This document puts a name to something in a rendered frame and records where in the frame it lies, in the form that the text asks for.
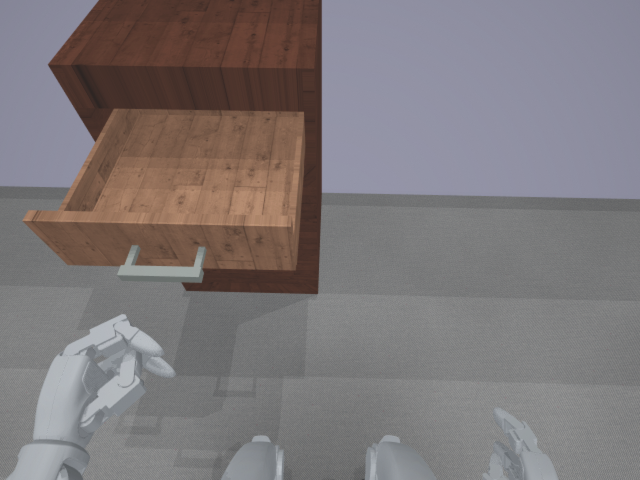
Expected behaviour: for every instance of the left robot hand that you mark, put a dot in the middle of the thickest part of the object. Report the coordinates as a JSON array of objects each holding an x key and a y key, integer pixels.
[{"x": 66, "y": 410}]

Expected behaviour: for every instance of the cabinet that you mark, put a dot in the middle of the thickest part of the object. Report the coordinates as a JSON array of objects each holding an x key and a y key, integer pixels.
[{"x": 234, "y": 55}]

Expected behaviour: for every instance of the right robot hand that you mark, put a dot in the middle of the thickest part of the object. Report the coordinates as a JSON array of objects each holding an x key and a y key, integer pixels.
[{"x": 532, "y": 464}]

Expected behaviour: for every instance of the drawer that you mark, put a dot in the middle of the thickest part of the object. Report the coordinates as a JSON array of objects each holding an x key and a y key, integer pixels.
[{"x": 171, "y": 181}]

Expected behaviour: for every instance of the left robot forearm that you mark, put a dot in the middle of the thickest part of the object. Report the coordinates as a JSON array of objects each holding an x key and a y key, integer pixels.
[{"x": 50, "y": 460}]

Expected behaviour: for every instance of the robot right thigh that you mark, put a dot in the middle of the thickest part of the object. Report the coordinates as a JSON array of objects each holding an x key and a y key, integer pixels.
[{"x": 395, "y": 461}]

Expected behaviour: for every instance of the handle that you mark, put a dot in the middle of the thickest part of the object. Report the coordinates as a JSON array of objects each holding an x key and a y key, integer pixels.
[{"x": 132, "y": 272}]

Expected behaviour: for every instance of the robot right shin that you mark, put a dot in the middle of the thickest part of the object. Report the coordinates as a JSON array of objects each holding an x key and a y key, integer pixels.
[{"x": 390, "y": 438}]

